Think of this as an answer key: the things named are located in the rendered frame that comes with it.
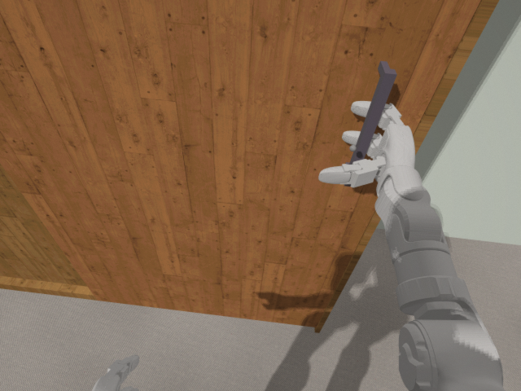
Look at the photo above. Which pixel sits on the left robot hand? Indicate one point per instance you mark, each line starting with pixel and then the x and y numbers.
pixel 116 374

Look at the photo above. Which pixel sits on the right robot upper arm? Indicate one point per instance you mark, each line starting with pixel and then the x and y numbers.
pixel 447 355

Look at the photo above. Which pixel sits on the handle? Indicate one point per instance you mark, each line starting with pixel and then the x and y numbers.
pixel 383 89

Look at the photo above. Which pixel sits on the robot right forearm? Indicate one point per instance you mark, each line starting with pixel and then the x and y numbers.
pixel 428 285

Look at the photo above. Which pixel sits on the wardrobe door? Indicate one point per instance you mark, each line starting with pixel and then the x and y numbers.
pixel 27 249
pixel 172 148

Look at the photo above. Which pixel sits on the right robot hand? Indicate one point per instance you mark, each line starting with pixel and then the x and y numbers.
pixel 396 147

